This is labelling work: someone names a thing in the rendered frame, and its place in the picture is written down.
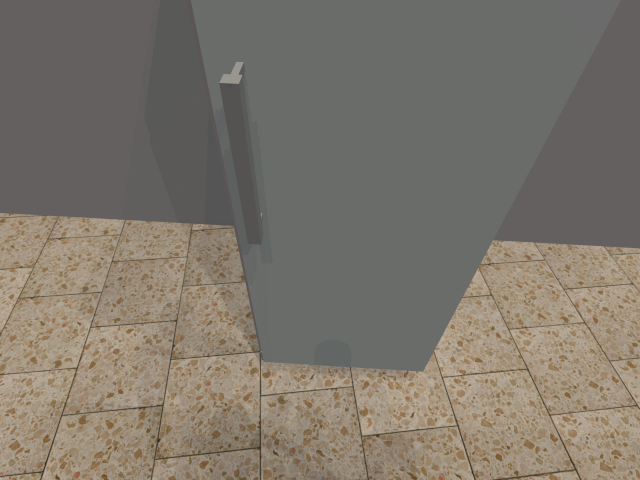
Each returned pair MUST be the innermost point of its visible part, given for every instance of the fridge door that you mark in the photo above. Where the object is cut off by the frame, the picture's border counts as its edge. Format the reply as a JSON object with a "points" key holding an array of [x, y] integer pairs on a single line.
{"points": [[390, 138]]}

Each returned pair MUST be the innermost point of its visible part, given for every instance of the handle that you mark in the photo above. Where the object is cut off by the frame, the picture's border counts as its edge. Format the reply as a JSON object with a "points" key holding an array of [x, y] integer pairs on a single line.
{"points": [[235, 109]]}

